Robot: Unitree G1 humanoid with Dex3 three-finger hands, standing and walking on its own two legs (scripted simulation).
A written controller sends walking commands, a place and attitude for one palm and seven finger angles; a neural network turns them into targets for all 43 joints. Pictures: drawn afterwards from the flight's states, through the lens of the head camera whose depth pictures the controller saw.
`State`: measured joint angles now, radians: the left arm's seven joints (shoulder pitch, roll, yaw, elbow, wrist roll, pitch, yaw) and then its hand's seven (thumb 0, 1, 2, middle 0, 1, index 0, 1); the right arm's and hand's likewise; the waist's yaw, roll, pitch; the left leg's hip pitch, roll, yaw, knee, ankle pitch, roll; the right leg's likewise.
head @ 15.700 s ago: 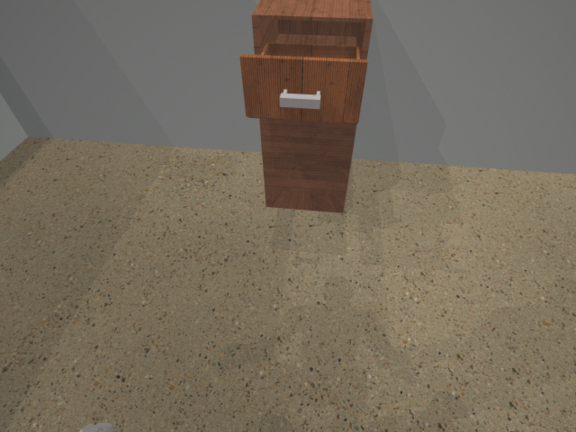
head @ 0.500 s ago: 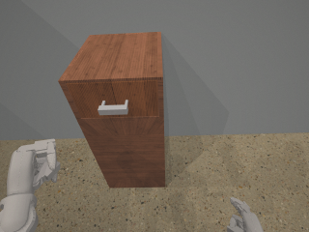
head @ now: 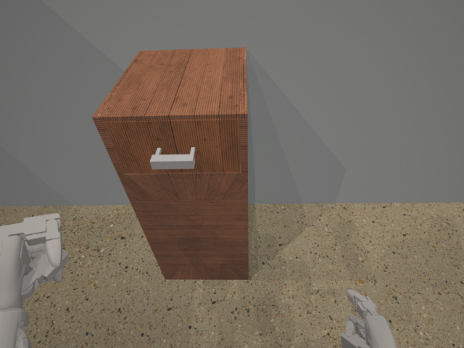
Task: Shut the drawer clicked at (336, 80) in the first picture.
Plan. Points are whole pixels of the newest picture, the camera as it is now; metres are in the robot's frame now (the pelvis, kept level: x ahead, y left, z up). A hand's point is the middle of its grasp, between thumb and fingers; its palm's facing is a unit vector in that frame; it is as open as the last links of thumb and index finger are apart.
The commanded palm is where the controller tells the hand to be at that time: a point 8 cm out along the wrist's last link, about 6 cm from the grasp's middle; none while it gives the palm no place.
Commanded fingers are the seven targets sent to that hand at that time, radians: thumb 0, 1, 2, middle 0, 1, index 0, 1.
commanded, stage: step back with the hand held close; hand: left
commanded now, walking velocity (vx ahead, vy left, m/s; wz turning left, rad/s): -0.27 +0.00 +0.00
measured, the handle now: (174, 156) +0.57 +0.23 +0.00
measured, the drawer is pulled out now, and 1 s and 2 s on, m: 0.00 0.00 0.00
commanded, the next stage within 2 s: stop stepping back and stand still in 1.32 s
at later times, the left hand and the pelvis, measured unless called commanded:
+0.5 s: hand (31, 282) +0.15 +0.27 +0.16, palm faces +0.35 -0.80 -0.50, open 3.2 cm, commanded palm +0.09 +0.30 +0.17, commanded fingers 0.00 0.90 0.90 -1.40 -1.60 -1.40 -1.60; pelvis -0.05 +0.03 -0.01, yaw -1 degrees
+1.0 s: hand (4, 324) +0.10 +0.27 +0.16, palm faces +0.34 -0.80 -0.50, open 3.2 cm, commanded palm +0.03 +0.30 +0.17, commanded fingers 0.00 0.90 0.90 -1.40 -1.60 -1.40 -1.60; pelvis -0.10 +0.02 -0.01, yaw +0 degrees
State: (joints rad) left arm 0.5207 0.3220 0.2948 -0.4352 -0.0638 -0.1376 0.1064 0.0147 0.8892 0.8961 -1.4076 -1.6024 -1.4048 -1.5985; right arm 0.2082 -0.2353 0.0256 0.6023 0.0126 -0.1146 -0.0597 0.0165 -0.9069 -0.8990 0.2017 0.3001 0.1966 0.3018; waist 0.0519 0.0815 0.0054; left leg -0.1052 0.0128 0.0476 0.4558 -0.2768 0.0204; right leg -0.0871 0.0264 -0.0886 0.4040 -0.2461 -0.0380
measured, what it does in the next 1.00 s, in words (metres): walks backwards: right foot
